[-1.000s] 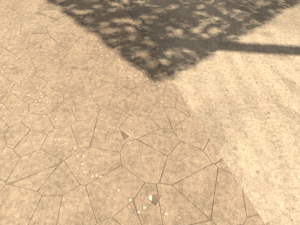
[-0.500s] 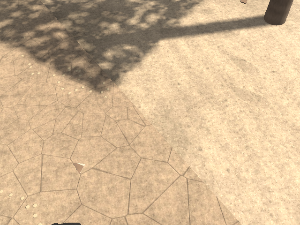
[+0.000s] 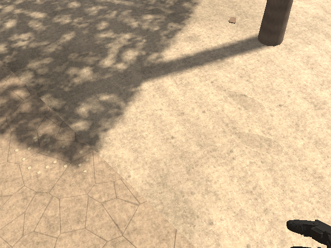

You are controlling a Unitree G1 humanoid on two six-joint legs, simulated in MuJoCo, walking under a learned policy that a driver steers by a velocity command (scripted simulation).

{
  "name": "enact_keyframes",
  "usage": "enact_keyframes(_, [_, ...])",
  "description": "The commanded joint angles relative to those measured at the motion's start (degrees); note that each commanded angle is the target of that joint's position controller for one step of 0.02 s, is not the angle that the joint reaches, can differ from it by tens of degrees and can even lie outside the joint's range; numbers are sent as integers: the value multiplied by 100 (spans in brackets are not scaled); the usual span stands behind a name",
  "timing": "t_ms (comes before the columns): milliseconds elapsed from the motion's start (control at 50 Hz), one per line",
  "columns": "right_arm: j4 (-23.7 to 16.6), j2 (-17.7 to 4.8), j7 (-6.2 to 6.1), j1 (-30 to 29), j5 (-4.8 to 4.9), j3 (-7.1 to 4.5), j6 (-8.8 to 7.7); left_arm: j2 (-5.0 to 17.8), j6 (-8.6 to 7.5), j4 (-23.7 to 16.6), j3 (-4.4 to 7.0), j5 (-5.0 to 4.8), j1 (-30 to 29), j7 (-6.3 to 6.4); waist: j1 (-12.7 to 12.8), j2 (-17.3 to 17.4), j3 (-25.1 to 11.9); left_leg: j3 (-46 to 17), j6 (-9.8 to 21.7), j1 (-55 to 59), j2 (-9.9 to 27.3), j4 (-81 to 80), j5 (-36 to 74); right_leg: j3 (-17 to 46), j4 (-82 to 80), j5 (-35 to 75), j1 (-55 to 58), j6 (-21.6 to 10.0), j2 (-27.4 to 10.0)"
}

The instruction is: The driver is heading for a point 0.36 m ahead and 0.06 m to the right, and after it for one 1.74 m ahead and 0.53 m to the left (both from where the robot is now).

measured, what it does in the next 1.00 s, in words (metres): walks ahead: left foot, then right foot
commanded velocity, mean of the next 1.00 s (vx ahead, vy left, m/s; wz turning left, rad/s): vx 0.22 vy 0.00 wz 0.06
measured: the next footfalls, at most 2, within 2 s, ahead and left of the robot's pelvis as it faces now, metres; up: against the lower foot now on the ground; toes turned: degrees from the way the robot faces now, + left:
left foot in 0.04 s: +0.20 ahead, +0.13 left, +0.00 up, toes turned -5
right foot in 0.46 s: +0.36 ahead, -0.16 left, +0.00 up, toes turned -10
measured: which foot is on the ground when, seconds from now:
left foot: up 0.00-0.02, down 0.04-0.50, up 0.52-0.78, down 0.80-1.00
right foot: down 0.00-0.04, up 0.06-0.44, down 0.46-0.80, up 0.82-1.00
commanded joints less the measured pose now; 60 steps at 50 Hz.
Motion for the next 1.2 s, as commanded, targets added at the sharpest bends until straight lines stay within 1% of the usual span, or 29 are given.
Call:
enact_keyframes(20, [-246,-933,-2,539,-17,-298,-192,730,6,-401,143,21,-176,37,-710,-1004,-493,83,342,1533,-12,-282,-296,1168,616,2735,-211,-492,-1176])
enact_keyframes(40, [-140,-1242,-45,1492,-124,-385,-203,462,-23,-555,34,75,-317,-5,-1157,-642,-1308,-631,742,3102,827,-18,-461,746,2058,2397,-919,-284,-861])
enact_keyframes(60, [28,-1678,-75,2251,-210,-515,-108,88,-87,-700,-65,-60,425,-9,-964,1040,-2159,-3080,1655,5243,2185,-292,-1484,-88,4054,46,-3034,181,13])
enact_keyframes(80, [23,-1222,-42,2197,-37,-411,-52,521,-118,-681,-46,-122,571,-6,-940,1433,-2081,-4191,1735,5339,2535,-717,-2479,-56,4943,-1163,-3966,229,-340])
enact_keyframes(100, [-97,-747,-57,1874,7,-288,6,949,-89,-694,67,-130,94,-13,-1056,746,-1200,-3293,1443,4618,2275,-801,-2672,-64,5250,-695,-4293,272,-637])
enact_keyframes(140, [-126,-541,-58,1346,-84,-209,103,852,-51,-867,95,-16,-516,-12,-870,143,-226,-1839,1128,3082,1729,-1070,-1509,-349,4860,76,-4016,317,-1008])
enact_keyframes(200, [-46,-478,-34,1197,-97,-198,62,506,73,-966,89,-66,-435,-73,-593,413,8,-756,1075,2232,1408,-1487,-603,-513,4226,361,-3493,318,-1311])
enact_keyframes(240, [44,-650,-26,1275,-77,-253,16,363,110,-1150,41,-1,-689,-61,-596,279,110,-426,1250,2082,1435,-1618,324,-580,3661,536,-3521,396,-1297])
enact_keyframes(300, [169,-812,-45,1237,-52,-282,92,61,7,-1243,-90,131,-868,-104,-499,170,-165,351,1234,1903,1118,-1345,2303,-917,2212,1471,-2717,423,-1103])
enact_keyframes(340, [190,-872,-54,1283,-7,-280,150,155,-81,-1155,-61,175,-952,-175,-541,228,-407,552,1161,1750,993,-1085,2619,-1143,1913,2516,-2012,435,-900])
enact_keyframes(400, [288,-978,-66,1568,120,-293,232,334,-170,-1333,-23,153,-1536,-229,-695,313,-275,232,1045,2100,1012,-597,1969,-1060,1043,2538,-2035,366,-722])
enact_keyframes(460, [230,-938,-182,1390,144,-307,322,661,-287,-1126,93,175,-1037,-259,-324,344,-478,-197,745,2439,1011,660,1027,-762,-13,2993,-1503,160,-865])
enact_keyframes(480, [216,-655,-168,1958,84,-235,325,1097,-348,-1126,215,277,-1015,-258,-517,-461,-941,79,443,1747,454,1624,279,-553,89,4971,-306,-94,-1269])
enact_keyframes(500, [261,-181,-155,2544,100,-40,339,1211,-279,-1131,287,283,-878,-252,-498,-1289,-1694,409,14,166,96,2773,-1282,482,169,4751,1360,-662,-2257])
enact_keyframes(520, [140,-422,-141,2169,135,-56,331,827,-209,-1100,198,205,-615,-222,-137,-1671,-1873,237,-23,-661,92,3619,-3465,1026,111,4938,1784,-877,-2627])
enact_keyframes(540, [-64,-819,-142,1759,207,-188,379,646,-142,-1034,101,140,-657,-192,-111,-1423,-1574,63,-32,-1037,202,4102,-3789,863,81,5031,1544,-849,-2627])
enact_keyframes(580, [-221,-704,-209,1536,143,-205,574,604,-89,-1052,69,76,-1273,-163,-374,-801,-946,126,-96,-979,459,3676,-3478,324,-322,4031,548,-703,-2496])
enact_keyframes(620, [-233,-550,-237,1784,96,-226,793,730,-93,-1088,130,150,-1870,-155,-718,-975,-543,403,-75,-184,431,3175,-2752,-219,-818,3247,-618,-672,-2336])
enact_keyframes(700, [-233,-435,-104,2134,11,-278,969,646,-189,-1119,167,6,-2495,-189,-998,-946,-598,609,184,547,311,2168,-1139,-1325,-910,2763,-892,-617,-2175])
enact_keyframes(780, [-330,-600,48,2325,14,-397,975,606,-130,-952,190,-89,-2730,-74,-1301,-925,-766,804,485,1632,135,1161,-339,-1814,-122,1924,-1100,-245,-2075])
enact_keyframes(800, [-250,-700,20,2492,-61,-479,940,385,-78,-864,161,-95,-2627,-38,-1314,-519,-679,725,626,2005,-30,837,-150,-1998,523,1318,-1356,-22,-1707])
enact_keyframes(820, [-326,-1145,-40,2426,-122,-593,879,282,27,-829,165,-13,-2381,-14,-1144,874,-117,-389,986,2108,521,71,2173,-2300,2034,-530,-2138,401,-958])
enact_keyframes(840, [-666,-1568,-82,1908,-167,-578,760,295,154,-926,151,122,-1973,30,-569,1304,-246,-1977,1718,1850,1295,-380,2180,-1271,3383,-1227,-2609,630,-428])
enact_keyframes(860, [-891,-1685,-50,1395,-245,-616,663,504,262,-913,184,120,-1701,67,-441,1160,-543,-2498,2073,1552,1653,-952,-203,-657,3850,-1104,-2863,534,-482])
enact_keyframes(880, [-989,-1437,-48,1111,-174,-562,591,847,297,-932,270,28,-1866,90,-436,948,-368,-2684,1918,1337,1541,-1267,-1973,-515,3949,-612,-3075,408,-594])
enact_keyframes(900, [-1048,-1149,-54,928,-79,-457,598,934,335,-875,313,59,-1922,130,-388,693,-235,-2498,1683,1280,1392,-1245,-2141,-634,4064,-390,-3171,403,-675])
enact_keyframes(960, [-1114,-931,-179,1036,-76,-374,630,717,347,-761,272,207,-1872,94,-429,386,-680,-1895,1473,1272,1067,-799,-946,-622,4149,77,-2698,591,-634])
enact_keyframes(1060, [-1351,-962,-318,1273,-60,-409,773,472,268,-779,109,111,-2022,8,-643,365,-1046,-2006,1463,2067,947,-412,-141,-610,3069,37,-2582,797,-482])
enact_keyframes(1200, [-1728,-974,-267,1019,-20,-442,993,598,226,-608,69,43,-1455,-153,-616,640,-936,-2582,1325,1657,700,-436,-610,-692,1628,-76,-1661,645,-329])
